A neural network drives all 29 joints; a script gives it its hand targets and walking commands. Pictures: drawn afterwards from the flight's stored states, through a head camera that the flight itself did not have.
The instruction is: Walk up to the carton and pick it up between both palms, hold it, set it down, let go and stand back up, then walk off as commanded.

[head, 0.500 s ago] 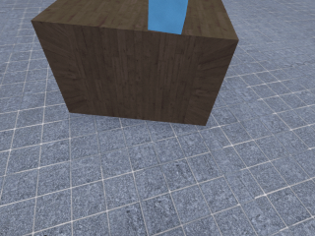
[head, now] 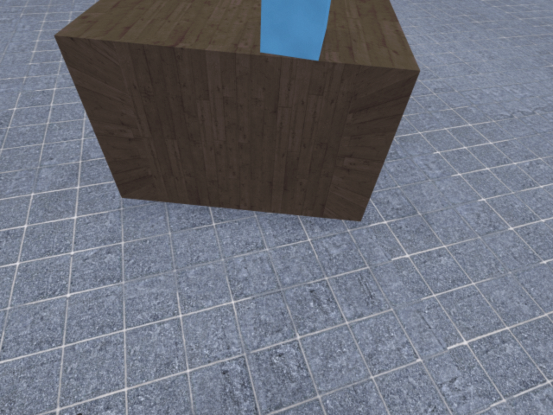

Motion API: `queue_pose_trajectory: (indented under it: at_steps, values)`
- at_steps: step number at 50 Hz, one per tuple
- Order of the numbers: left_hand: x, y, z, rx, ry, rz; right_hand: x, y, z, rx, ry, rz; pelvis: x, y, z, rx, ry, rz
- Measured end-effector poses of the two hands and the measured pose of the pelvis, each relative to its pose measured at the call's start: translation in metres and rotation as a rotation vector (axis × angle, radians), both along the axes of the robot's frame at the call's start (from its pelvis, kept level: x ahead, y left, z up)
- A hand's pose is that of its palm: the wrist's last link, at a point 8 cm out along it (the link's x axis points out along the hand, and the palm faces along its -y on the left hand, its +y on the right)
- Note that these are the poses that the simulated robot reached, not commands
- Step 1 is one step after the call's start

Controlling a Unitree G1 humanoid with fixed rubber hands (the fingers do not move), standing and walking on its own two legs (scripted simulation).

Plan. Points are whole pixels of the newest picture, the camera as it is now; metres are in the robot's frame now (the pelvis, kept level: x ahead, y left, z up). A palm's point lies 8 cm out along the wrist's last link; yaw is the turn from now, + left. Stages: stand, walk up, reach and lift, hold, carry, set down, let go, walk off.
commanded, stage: stand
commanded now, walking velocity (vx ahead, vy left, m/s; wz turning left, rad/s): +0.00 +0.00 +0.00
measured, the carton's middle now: out of the picture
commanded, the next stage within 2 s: none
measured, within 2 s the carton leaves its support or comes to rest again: neither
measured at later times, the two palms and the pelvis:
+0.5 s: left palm out of the picture +0.09 +0.30 -0.11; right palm out of the picture +0.08 -0.33 -0.09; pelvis +0.00 +0.00 +0.00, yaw +0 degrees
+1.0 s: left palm out of the picture +0.09 +0.30 -0.11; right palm out of the picture +0.08 -0.33 -0.09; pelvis +0.00 +0.00 +0.00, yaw +0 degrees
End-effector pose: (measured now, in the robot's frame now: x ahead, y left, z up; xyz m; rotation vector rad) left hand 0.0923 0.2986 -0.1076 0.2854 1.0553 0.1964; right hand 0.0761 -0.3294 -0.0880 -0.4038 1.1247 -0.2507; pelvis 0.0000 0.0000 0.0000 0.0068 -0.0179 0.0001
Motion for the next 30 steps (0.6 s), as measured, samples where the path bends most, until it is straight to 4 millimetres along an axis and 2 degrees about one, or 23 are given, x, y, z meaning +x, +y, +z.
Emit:
queue_pose_trajectory:
  at_steps: [30]
  values:
    - [-0.0007,0.0014,-0.0012,-0.002,0.004,0.002,0.0007,0.0010,0.0011,-0.003,-0.002,-0.001,0.0005,0.0012,0.0000,-0.002,0.000,0.000]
